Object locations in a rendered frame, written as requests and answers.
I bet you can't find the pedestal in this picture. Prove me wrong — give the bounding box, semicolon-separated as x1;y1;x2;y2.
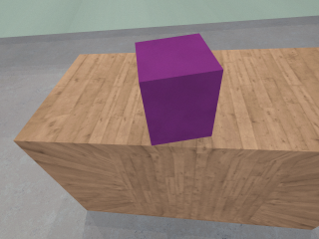
13;47;319;230

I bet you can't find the carton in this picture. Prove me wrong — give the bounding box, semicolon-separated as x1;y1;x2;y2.
135;33;223;146

